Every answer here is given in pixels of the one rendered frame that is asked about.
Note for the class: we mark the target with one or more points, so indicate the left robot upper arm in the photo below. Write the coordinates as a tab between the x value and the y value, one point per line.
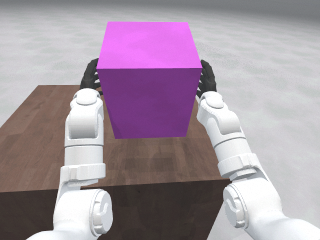
80	215

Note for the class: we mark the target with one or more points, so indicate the right robot upper arm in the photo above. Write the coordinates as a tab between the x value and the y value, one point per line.
253	205

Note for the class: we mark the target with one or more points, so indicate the right robot hand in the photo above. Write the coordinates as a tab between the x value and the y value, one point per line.
207	79

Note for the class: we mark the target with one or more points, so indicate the left robot forearm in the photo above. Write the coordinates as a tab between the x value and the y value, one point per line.
84	140

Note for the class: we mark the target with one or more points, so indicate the pedestal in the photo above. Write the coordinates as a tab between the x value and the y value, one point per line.
161	188

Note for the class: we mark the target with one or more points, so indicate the right robot forearm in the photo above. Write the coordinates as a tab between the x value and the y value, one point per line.
236	161

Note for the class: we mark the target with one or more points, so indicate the left robot hand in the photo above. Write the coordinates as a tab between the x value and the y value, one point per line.
89	78

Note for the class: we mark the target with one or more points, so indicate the carton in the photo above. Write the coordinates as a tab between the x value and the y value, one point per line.
149	74

